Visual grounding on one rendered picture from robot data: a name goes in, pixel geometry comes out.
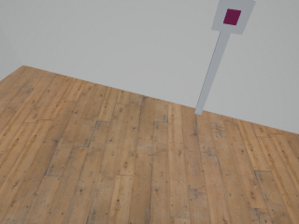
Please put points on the panel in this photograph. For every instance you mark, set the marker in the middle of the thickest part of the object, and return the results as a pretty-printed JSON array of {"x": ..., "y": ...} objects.
[{"x": 246, "y": 7}]

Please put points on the button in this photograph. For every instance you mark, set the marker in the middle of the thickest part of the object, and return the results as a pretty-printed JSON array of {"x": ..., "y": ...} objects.
[{"x": 232, "y": 16}]

